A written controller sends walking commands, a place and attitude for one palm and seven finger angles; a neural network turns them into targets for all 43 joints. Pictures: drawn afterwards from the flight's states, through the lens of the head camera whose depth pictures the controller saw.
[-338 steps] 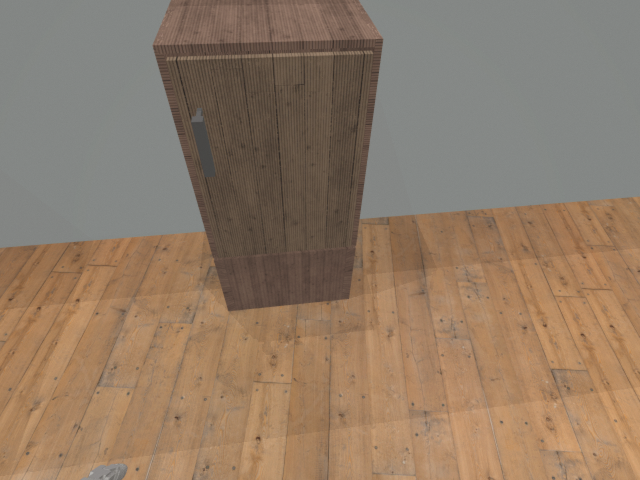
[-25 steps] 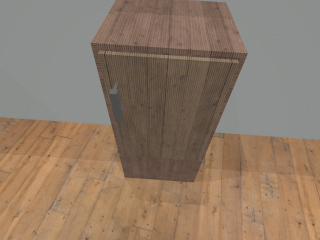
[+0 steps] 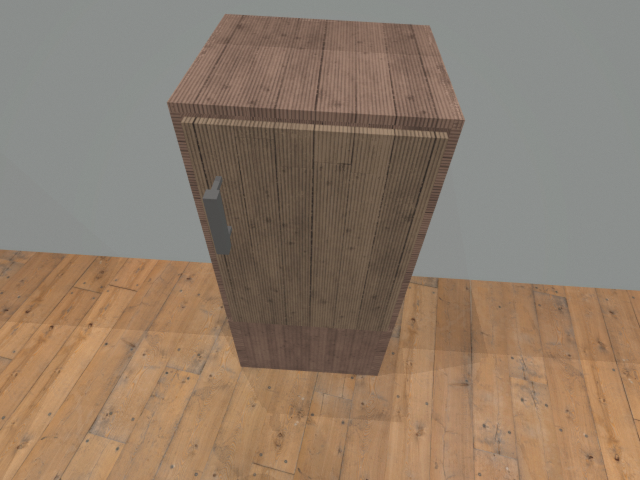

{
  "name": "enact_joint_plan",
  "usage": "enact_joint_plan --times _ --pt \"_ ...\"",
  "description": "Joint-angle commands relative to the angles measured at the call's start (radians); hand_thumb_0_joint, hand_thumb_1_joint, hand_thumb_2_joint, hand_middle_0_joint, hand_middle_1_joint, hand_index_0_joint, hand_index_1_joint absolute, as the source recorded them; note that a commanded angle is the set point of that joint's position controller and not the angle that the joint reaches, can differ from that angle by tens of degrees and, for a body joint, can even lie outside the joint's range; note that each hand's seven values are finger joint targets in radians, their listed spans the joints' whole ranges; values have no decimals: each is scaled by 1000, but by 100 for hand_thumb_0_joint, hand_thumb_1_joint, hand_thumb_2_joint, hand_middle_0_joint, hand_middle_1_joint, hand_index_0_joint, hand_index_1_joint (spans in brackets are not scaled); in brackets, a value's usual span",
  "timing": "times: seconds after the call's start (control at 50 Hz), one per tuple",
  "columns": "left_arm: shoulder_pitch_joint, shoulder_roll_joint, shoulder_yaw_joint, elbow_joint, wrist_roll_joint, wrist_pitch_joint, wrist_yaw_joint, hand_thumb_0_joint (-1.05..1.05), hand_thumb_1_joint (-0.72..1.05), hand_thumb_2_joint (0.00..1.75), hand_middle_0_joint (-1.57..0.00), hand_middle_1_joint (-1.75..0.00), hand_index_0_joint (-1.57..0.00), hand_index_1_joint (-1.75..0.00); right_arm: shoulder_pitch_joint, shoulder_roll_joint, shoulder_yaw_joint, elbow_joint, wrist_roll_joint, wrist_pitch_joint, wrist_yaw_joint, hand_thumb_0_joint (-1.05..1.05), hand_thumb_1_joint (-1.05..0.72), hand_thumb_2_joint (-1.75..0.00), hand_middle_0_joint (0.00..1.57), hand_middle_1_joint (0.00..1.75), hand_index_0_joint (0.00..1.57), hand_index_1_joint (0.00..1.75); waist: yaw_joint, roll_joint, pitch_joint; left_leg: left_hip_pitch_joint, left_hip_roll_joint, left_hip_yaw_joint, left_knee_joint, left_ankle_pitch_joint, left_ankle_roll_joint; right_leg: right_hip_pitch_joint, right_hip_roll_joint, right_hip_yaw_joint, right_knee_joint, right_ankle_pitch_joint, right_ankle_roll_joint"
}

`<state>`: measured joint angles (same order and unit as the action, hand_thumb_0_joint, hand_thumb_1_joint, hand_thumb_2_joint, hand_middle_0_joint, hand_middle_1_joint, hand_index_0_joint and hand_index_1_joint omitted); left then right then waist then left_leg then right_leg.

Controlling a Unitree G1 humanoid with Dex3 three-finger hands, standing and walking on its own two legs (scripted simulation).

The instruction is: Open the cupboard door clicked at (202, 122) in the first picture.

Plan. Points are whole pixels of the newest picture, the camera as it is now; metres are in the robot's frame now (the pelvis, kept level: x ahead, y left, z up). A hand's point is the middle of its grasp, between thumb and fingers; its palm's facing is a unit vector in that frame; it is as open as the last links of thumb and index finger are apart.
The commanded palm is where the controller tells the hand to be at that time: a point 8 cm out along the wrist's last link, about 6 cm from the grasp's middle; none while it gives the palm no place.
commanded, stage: come to a stop and stand still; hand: left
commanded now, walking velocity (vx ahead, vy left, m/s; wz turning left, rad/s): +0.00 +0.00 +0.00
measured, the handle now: (220, 215) +0.54 +0.21 -0.02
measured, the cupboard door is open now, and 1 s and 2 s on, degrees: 0 0 0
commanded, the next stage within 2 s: look again from close up in 1.16 s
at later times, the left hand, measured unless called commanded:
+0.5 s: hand out of the picture +0.04 +0.20 -0.17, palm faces +0.00 -0.98 -0.21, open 7.3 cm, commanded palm none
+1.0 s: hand out of the picture +0.06 +0.19 -0.17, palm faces +0.00 -0.98 -0.21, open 7.3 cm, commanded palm none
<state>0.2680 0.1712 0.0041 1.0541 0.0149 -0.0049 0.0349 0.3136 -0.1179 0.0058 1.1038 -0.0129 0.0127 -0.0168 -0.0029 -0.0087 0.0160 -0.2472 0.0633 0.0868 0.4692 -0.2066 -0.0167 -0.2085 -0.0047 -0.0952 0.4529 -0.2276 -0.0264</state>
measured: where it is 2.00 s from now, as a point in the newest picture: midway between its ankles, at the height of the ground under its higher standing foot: outside the picture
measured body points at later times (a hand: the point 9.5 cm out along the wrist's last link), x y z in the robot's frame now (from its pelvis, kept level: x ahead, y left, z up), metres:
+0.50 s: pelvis +0.03 +0.03 +0.00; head +0.05 +0.02 +0.45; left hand +0.04 +0.25 -0.16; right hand +0.03 -0.19 -0.17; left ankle +0.03 +0.13 -0.74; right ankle +0.01 -0.10 -0.74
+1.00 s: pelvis +0.05 +0.01 +0.00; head +0.07 +0.01 +0.45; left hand +0.07 +0.24 -0.16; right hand +0.07 -0.22 -0.16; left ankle +0.03 +0.13 -0.74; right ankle +0.01 -0.10 -0.74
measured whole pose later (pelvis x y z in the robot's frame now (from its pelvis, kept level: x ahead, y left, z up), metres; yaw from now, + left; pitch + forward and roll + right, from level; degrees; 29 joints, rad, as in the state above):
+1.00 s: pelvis +0.05 +0.01 +0.00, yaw -1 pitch +0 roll +1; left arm 0.26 0.16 -0.01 1.11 0.02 -0.02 0.03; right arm 0.23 -0.17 0.01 1.12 -0.01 -0.02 -0.03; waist 0.00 0.00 0.03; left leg -0.17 0.02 0.10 0.44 -0.27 0.00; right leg -0.15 -0.04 -0.07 0.47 -0.31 0.00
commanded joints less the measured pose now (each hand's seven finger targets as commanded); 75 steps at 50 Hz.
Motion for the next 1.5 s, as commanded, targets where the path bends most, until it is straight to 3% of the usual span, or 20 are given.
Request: enact_joint_plan --times 0.0,0.02,0.04,0.08,0.1,0.12,0.16,0.2,0.36,0.44,0.56,0.82,1.06,1.22,1.36,1.48 --pt "5 169 25 -73 5 -24 13 0 90 90 -20 -30 -20 -30 44 -86 -29 -96 -10 -6 14 0 -90 -90 20 30 20 30 -44 59 51 1 0 -27 139 -152 8 -221 -214 229 -200 -378 -75" --pt "-8 162 23 -81 8 -31 12 0 90 90 -20 -30 -20 -30 92 -79 -25 -98 -12 -9 18 0 -90 -90 20 30 20 30 -57 33 6 40 9 -23 111 -121 12 -217 -194 181 -170 -356 -71" --pt "-9 143 20 -79 6 -32 10 0 90 90 -20 -30 -20 -30 112 -86 -25 -96 -12 -14 18 0 -90 -90 20 30 20 30 -60 13 5 36 5 -45 82 -94 18 -205 -163 153 -130 -304 -61" --pt "16 101 16 -70 1 -28 8 0 90 90 -20 -30 -20 -30 106 -108 -23 -108 -10 -29 12 0 -90 -90 20 30 20 30 -39 14 10 -17 41 -98 -13 -76 38 -146 -107 116 -54 -221 -39" --pt "28 87 13 -64 0 -21 5 0 90 90 -20 -30 -20 -30 87 -119 -22 -117 -10 -30 9 0 -90 -90 20 30 20 30 -25 13 41 -77 53 -125 -57 -142 46 -123 -91 103 -44 -237 -30" --pt "39 79 13 -56 4 -18 4 0 90 90 -20 -30 -20 -30 74 -118 -20 -116 -13 -37 8 0 -90 -90 20 30 20 30 -13 89 68 -113 61 -148 -102 -132 55 -95 -79 82 -7 -179 -25" --pt "75 65 9 -38 1 -18 1 0 90 90 -20 -30 -20 -30 46 -131 -17 -121 -9 -41 3 0 -90 -90 20 30 20 30 9 82 77 -139 71 -172 -145 -160 67 -43 -67 74 12 -113 -16" --pt "87 56 5 -23 1 -18 -1 0 90 90 -20 -30 -20 -30 45 -136 -17 -116 -7 -42 1 0 -90 -90 20 30 20 30 10 35 91 -135 64 -167 -161 -187 68 -39 -72 78 2 -95 -14" --pt "82 68 6 -9 1 -25 2 0 90 90 -20 -30 -20 -30 53 -131 -12 -73 -4 -50 -2 0 -90 -90 20 30 20 30 4 -29 40 -13 46 -112 -121 11 62 -22 -103 96 -28 12 -3" --pt "77 76 10 -1 0 -28 3 0 90 90 -20 -30 -20 -30 45 -134 -12 -55 -3 -58 -6 0 -90 -90 20 30 20 30 4 3 7 39 48 -96 -98 137 61 0 -109 94 -20 94 -1" --pt "68 86 11 16 0 -24 3 0 90 90 -20 -30 -20 -30 22 -136 -10 -38 -1 -57 -12 0 -90 -90 20 30 20 30 5 34 20 50 49 -90 -94 184 57 17 -111 94 -26 137 -1" --pt "59 98 11 28 3 -24 1 0 90 90 -20 -30 -20 -30 -19 -146 -14 -20 -1 -50 -15 0 -90 -90 20 30 20 30 7 -3 14 99 53 -79 -85 206 50 29 -116 101 -46 213 -2" --pt "52 112 14 30 1 -26 2 0 90 90 -20 -30 -20 -30 -27 -148 -14 -2 -1 -48 -17 0 -90 -90 20 30 20 30 8 -1 1 110 54 -70 -85 222 42 58 -125 101 -56 272 -7" --pt "55 105 13 33 1 -22 1 0 90 90 -20 -30 -20 -30 -28 -139 -10 7 -1 -46 -18 0 -90 -90 20 30 20 30 12 12 46 98 56 -74 -106 173 42 36 -117 105 -79 198 -7" --pt "54 106 14 34 0 -25 1 0 90 90 -20 -30 -20 -30 -21 -145 -12 9 -1 -47 -18 0 -90 -90 20 30 20 30 10 -3 16 110 58 -71 -104 184 39 50 -119 108 -78 224 -9" --pt "60 105 15 37 -1 -25 1 0 90 90 -20 -30 -20 -30 -18 -140 -11 14 -1 -46 -19 0 -90 -90 20 30 20 30 11 -3 30 102 58 -69 -111 162 38 45 -117 112 -86 203 -11"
